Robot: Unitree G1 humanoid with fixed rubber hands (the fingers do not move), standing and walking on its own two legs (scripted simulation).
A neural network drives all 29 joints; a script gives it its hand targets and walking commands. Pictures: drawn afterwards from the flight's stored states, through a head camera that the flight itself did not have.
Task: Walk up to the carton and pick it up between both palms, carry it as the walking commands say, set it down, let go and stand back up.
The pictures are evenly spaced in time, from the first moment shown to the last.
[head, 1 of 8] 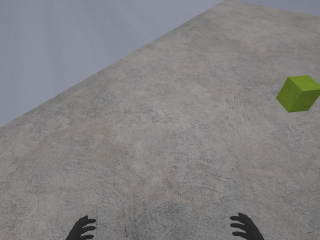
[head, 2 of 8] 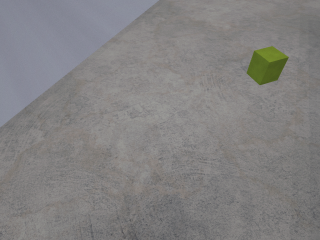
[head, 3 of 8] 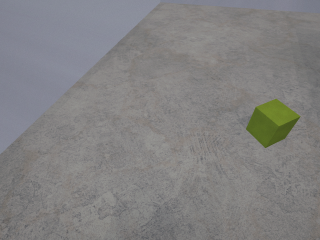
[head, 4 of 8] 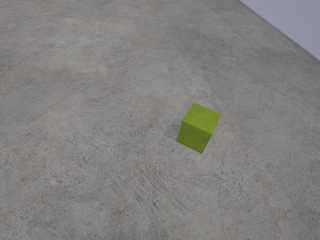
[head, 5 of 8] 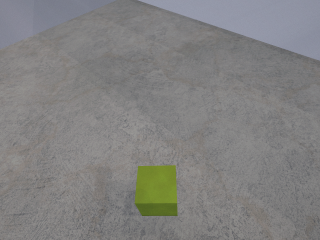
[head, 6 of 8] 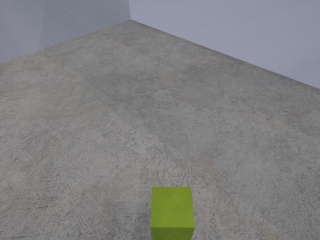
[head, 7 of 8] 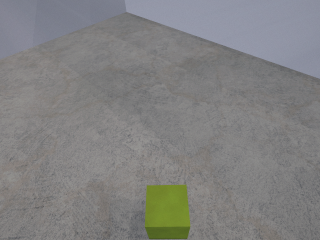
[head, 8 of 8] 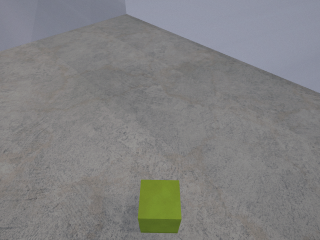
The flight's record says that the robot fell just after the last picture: no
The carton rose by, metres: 0.00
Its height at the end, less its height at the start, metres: +0.00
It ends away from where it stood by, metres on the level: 0.00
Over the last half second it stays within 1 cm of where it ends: yes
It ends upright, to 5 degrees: yes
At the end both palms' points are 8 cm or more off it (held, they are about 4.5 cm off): yes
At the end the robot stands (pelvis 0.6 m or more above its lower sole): yes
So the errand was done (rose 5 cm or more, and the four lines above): no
